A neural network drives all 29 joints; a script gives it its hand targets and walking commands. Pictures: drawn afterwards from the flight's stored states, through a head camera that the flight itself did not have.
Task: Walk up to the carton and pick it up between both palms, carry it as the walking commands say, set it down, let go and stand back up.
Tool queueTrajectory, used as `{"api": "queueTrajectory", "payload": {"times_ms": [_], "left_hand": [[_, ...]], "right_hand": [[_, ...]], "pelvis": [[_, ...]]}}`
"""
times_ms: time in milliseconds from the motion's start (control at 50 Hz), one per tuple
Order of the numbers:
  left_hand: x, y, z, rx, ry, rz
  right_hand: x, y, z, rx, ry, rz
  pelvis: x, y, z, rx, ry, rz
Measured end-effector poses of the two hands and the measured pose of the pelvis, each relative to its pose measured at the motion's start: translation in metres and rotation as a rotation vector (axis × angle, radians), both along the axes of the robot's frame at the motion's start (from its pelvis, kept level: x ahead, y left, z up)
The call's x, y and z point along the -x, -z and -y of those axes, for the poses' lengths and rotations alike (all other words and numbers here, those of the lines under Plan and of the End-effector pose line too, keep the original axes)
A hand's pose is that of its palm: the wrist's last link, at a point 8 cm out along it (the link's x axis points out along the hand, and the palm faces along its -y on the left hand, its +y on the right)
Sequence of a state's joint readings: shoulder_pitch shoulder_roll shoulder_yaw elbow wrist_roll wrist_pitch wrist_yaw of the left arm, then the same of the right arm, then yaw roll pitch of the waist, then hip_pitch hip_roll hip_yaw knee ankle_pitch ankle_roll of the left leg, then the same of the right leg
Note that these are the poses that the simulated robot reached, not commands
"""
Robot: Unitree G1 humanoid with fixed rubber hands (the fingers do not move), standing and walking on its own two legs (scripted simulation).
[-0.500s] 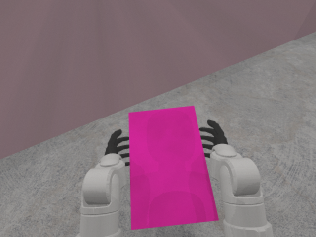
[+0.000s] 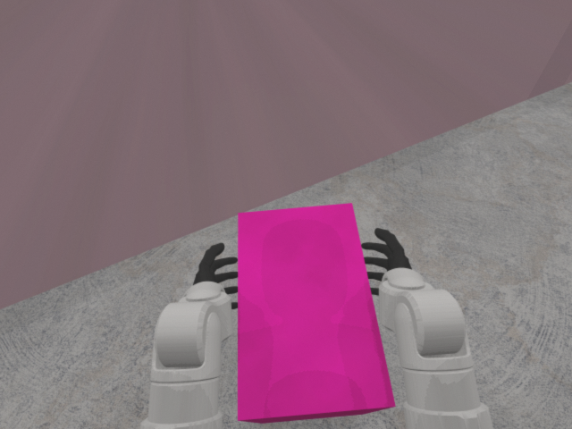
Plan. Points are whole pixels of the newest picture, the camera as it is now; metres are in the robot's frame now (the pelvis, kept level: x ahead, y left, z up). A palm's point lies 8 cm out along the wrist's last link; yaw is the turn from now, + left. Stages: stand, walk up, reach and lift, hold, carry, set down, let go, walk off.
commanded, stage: carry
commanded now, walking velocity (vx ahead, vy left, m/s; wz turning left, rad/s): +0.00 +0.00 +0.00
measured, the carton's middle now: (304, 319) +0.31 -0.01 -0.01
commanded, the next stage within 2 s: none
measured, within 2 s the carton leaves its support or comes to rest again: neither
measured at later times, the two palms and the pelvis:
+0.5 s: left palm (222, 311) +0.27 +0.10 +0.10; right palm (415, 296) +0.27 -0.15 +0.10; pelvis -0.03 -0.02 +0.00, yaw +0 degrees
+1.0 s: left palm (238, 324) +0.26 +0.08 +0.09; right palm (435, 313) +0.26 -0.17 +0.09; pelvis -0.04 -0.04 +0.00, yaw +1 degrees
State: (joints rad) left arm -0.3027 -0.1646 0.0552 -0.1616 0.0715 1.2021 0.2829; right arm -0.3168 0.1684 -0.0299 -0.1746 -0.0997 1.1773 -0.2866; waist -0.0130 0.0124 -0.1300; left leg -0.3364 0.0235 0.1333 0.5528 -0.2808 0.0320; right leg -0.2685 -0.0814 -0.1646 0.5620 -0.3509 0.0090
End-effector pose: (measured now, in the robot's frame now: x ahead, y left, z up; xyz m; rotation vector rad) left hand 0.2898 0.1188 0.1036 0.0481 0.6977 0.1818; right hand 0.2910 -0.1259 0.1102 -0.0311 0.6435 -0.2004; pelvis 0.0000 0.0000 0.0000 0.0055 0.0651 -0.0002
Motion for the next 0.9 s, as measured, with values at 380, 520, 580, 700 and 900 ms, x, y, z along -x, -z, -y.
{"api": "queueTrajectory", "payload": {"times_ms": [380, 520, 580, 700, 900], "left_hand": [[0.016, 0.004, 0.009, 0.000, -0.024, -0.014], [0.021, 0.004, 0.022, -0.020, -0.008, 0.004], [0.019, 0.010, 0.026, -0.032, -0.006, -0.019], [0.021, 0.012, 0.031, -0.008, -0.023, -0.004], [0.029, 0.020, 0.039, 0.008, -0.001, 0.005]], "right_hand": [[0.011, 0.005, 0.010, 0.001, -0.019, -0.017], [0.018, 0.011, 0.023, -0.025, -0.008, 0.000], [0.018, 0.019, 0.027, -0.035, -0.003, -0.026], [0.021, 0.020, 0.033, -0.038, -0.011, -0.020], [0.028, 0.028, 0.043, -0.039, -0.003, -0.015]], "pelvis": [[0.018, -0.002, 0.015, -0.004, -0.009, 0.021], [0.026, -0.001, 0.023, -0.007, -0.007, 0.028], [0.029, -0.001, 0.026, -0.008, -0.013, 0.026], [0.035, 0.000, 0.034, -0.007, -0.012, 0.025], [0.040, 0.002, 0.041, -0.005, -0.013, 0.033]]}}
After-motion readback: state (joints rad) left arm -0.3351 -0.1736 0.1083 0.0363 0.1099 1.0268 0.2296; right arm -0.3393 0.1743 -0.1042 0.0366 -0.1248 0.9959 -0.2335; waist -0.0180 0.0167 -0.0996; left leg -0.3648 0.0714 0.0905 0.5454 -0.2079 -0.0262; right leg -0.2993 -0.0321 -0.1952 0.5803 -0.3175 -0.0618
